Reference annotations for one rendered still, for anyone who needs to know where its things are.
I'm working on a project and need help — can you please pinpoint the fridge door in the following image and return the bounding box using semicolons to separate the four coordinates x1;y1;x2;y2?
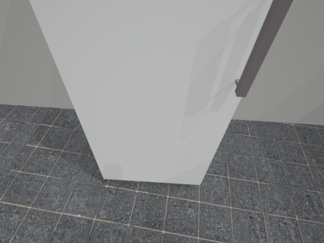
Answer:
29;0;273;185

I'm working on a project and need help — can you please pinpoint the handle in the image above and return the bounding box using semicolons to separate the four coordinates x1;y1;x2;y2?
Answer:
235;0;293;97

